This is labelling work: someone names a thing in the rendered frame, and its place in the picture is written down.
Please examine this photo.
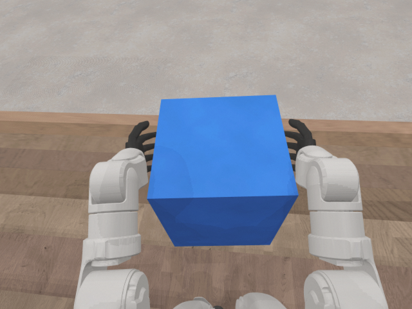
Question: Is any carton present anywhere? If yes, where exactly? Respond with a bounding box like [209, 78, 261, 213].
[147, 95, 299, 247]

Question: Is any robot right forearm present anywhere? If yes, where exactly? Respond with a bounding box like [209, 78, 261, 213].
[295, 145, 388, 308]

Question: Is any robot left upper arm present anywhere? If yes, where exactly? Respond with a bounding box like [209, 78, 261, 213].
[75, 268, 150, 309]

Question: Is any robot left forearm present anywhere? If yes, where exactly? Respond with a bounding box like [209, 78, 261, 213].
[73, 148, 148, 309]

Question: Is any robot right thigh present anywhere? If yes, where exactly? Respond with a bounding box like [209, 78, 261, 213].
[236, 292, 286, 309]

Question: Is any right robot hand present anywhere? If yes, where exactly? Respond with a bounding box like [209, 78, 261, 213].
[284, 119, 316, 171]

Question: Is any robot right upper arm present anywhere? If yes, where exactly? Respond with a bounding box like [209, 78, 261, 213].
[304, 270, 388, 309]

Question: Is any left robot hand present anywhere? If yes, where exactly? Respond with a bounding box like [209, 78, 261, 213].
[126, 121, 156, 172]

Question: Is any left robot shin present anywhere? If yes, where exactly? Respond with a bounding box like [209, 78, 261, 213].
[194, 297, 211, 305]

